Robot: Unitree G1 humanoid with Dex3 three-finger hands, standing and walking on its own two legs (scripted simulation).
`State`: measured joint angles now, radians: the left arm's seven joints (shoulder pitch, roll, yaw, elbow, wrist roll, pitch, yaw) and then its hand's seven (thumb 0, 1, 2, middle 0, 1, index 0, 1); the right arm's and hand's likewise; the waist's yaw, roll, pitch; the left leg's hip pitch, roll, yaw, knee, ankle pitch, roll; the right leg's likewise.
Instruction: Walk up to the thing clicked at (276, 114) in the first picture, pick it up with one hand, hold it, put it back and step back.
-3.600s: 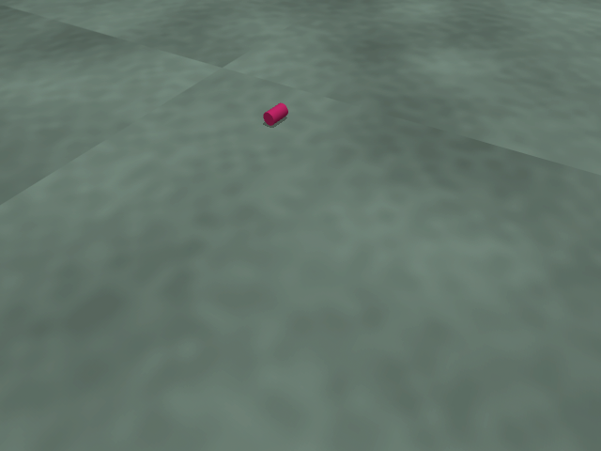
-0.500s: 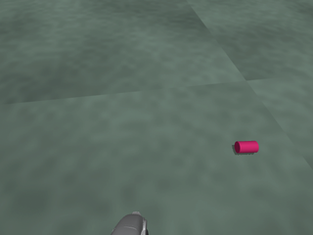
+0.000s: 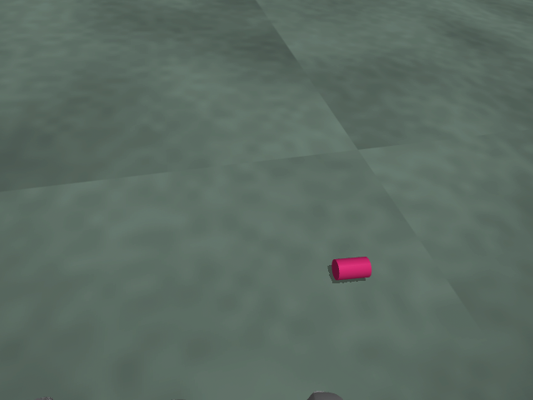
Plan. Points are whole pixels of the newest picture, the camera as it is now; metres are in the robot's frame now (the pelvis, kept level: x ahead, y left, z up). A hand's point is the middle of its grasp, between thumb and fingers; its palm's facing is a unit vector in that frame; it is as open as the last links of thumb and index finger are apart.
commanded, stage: walk up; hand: left
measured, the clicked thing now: (351, 268) +0.72 -0.42 -0.69
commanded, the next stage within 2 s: none
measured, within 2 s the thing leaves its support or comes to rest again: neither
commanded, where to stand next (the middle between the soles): +0.40 -0.74 m, yaw +9 degrees
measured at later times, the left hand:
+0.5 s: hand out of the picture +0.12 +0.07 -0.15, palm faces +0.00 -0.96 -0.27, open 7.4 cm
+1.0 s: hand (340, 392) +0.16 -0.12 -0.11, palm faces +0.07 -0.92 -0.39, open 7.4 cm
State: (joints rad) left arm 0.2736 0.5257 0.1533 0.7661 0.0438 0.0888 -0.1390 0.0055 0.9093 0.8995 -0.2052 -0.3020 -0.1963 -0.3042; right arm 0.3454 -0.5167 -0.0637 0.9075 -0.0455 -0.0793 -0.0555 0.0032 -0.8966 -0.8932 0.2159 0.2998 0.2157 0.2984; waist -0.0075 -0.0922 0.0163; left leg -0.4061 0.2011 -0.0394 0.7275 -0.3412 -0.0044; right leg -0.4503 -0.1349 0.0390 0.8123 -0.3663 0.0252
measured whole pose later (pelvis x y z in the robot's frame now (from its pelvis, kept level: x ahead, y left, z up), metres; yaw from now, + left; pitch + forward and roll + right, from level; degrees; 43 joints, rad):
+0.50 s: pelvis +0.10 -0.18 +0.01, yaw +2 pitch -2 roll +2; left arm 0.34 0.38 0.06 0.74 0.06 0.09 -0.07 0.01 0.91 0.90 -0.21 -0.30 -0.20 -0.30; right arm 0.26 -0.40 -0.02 0.88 0.00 -0.08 -0.10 0.00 -0.90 -0.89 0.22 0.30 0.22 0.30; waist 0.05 -0.11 0.12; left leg -0.41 -0.01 0.13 0.69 -0.24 0.08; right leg -0.44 0.07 0.01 1.21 -0.51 0.03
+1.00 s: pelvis +0.17 -0.41 +0.02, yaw +2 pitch -1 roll +1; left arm 0.38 0.42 0.10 0.80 0.06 0.07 -0.08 0.01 0.91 0.90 -0.21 -0.30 -0.20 -0.30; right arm 0.29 -0.48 -0.05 0.99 0.00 -0.06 -0.09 0.01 -0.91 -0.89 0.21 0.30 0.21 0.30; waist 0.09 0.00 0.05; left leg -0.61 0.01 0.03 1.10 -0.45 0.03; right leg -0.31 -0.01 -0.03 0.68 -0.36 -0.03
